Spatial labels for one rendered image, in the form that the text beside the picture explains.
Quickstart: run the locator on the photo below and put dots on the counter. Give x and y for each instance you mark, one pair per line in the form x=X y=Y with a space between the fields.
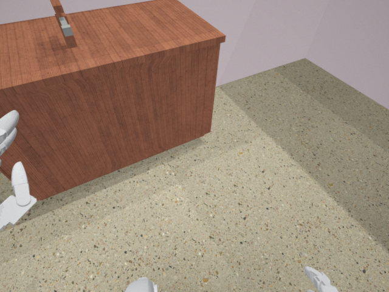
x=133 y=81

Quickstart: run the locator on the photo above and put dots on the tap lever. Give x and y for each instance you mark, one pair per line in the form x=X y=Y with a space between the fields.
x=65 y=27

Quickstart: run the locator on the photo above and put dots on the robot left thigh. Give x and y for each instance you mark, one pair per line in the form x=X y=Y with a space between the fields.
x=143 y=285

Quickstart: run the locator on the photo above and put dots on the left robot hand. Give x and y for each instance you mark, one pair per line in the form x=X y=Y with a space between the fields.
x=13 y=208

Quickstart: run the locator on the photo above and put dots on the right robot hand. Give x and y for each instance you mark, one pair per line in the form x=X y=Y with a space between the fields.
x=320 y=280

